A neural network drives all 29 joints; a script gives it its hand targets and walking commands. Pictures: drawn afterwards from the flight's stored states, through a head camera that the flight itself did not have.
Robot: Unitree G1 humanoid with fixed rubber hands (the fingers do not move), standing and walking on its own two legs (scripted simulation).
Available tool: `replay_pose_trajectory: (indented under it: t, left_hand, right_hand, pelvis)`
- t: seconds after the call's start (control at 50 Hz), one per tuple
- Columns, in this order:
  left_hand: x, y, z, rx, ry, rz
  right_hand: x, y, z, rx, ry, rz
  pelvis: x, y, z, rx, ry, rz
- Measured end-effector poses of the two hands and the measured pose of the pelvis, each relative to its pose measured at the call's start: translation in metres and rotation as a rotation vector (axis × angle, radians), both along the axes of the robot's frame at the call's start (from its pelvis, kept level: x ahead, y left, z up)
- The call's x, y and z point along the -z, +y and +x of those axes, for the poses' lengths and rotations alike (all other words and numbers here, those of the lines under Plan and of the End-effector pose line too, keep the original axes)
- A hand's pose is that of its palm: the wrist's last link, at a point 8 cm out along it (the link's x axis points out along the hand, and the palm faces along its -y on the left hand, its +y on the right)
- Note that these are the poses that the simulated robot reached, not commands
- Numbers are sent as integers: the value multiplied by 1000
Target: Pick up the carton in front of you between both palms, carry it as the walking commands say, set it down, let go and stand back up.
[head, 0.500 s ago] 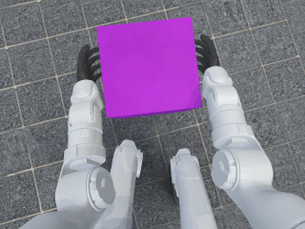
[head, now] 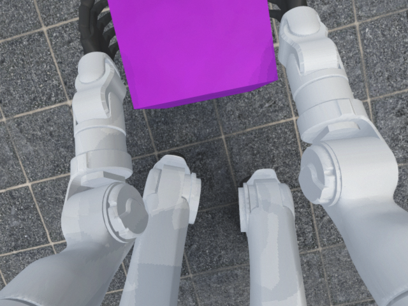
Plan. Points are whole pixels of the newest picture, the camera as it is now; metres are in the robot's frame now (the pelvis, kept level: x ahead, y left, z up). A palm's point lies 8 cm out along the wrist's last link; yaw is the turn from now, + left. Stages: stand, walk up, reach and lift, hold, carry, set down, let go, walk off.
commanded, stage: set down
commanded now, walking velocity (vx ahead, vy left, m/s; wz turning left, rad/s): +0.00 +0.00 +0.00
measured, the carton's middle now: (196, 43) +0.52 +0.08 -0.22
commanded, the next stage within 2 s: none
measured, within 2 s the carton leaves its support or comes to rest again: rests again in 0.88 s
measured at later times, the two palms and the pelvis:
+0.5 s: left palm (113, 57) +0.48 +0.23 -0.20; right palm (280, 20) +0.56 -0.06 -0.21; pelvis +0.01 +0.00 -0.04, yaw +0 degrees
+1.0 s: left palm (114, 59) +0.48 +0.23 -0.22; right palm (277, 26) +0.56 -0.06 -0.23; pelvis +0.01 -0.01 -0.05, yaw +1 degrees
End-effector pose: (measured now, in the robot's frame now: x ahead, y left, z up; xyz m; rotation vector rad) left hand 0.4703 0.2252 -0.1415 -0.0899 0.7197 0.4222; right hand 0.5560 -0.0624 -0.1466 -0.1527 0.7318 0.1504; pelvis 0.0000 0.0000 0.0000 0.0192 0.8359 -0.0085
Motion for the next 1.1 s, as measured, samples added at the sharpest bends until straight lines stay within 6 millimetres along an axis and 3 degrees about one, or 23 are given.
replay_pose_trajectory:
  t: [0.12,0.2,0.36,0.8,1.1]
  left_hand:
    - [36,3,2,-13,15,5]
    - [44,5,4,-18,29,5]
    - [50,4,9,-16,28,-4]
    - [70,1,5,61,86,-6]
    - [78,10,6,84,99,1]
  right_hand:
    - [37,5,7,-25,11,-5]
    - [50,6,8,-34,21,-6]
    - [53,5,14,-38,18,-16]
    - [80,-3,4,-57,65,-35]
    - [83,0,5,-91,60,12]
  pelvis:
    - [20,-2,-1,12,-28,9]
    - [26,-1,3,12,-55,17]
    - [34,-3,9,13,-53,22]
    - [44,-6,7,21,-102,34]
    - [51,-6,6,22,-122,40]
